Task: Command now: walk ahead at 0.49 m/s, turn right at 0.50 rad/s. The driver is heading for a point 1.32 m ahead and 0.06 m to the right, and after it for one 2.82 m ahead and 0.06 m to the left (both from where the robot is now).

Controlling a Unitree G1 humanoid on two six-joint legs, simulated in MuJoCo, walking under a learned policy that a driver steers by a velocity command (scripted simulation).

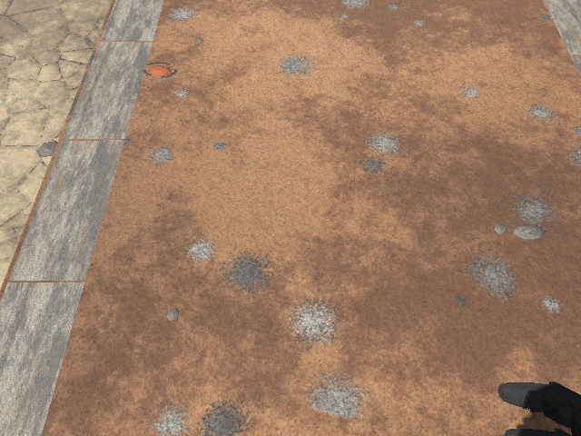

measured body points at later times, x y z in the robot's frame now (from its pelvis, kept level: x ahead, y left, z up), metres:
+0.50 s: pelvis +0.27 +0.00 +0.00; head +0.30 -0.01 +0.44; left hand +0.55 +0.16 -0.08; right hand +0.19 -0.28 -0.13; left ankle +0.20 +0.15 -0.74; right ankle +0.39 -0.18 -0.71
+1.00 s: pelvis +0.52 -0.10 +0.00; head +0.54 -0.09 +0.44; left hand +0.58 +0.19 -0.13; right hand +0.68 -0.36 -0.10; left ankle +0.71 +0.04 -0.70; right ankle +0.40 -0.17 -0.74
